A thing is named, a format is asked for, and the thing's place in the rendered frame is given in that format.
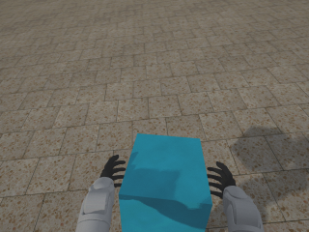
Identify robot right hand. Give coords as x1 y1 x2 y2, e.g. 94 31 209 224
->
207 161 236 199

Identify carton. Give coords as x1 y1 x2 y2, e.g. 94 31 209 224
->
119 133 212 232

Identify robot left hand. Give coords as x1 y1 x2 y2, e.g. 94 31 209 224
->
100 155 126 188

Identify robot right forearm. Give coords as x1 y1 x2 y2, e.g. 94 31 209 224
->
222 186 265 232

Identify robot left forearm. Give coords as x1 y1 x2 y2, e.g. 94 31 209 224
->
75 177 115 232

